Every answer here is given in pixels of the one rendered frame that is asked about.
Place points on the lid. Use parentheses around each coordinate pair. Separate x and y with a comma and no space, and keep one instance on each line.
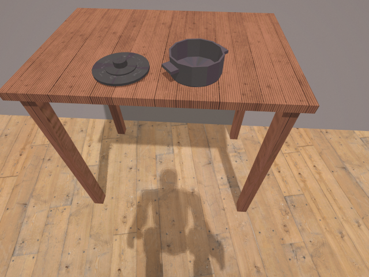
(106,73)

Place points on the table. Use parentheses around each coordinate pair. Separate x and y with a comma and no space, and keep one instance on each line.
(260,73)

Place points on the knob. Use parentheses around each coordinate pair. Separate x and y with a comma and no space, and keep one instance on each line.
(119,61)

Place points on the pot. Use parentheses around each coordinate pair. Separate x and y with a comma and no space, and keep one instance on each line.
(195,62)

